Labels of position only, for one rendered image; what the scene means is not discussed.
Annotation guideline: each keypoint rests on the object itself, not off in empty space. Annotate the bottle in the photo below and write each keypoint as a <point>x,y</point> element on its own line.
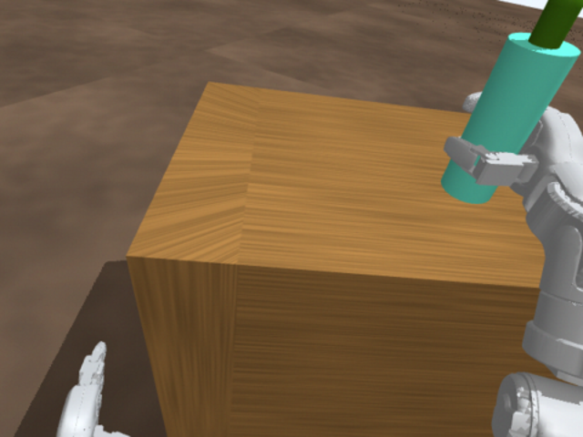
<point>527,74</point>

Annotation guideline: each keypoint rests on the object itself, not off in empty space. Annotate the left robot hand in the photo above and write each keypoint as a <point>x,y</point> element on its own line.
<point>79,417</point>

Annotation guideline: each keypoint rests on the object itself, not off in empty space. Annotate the right robot arm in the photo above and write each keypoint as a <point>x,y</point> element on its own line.
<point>528,405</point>

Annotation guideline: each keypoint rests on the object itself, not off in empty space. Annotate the right robot hand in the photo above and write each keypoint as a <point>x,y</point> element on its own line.
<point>555,139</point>

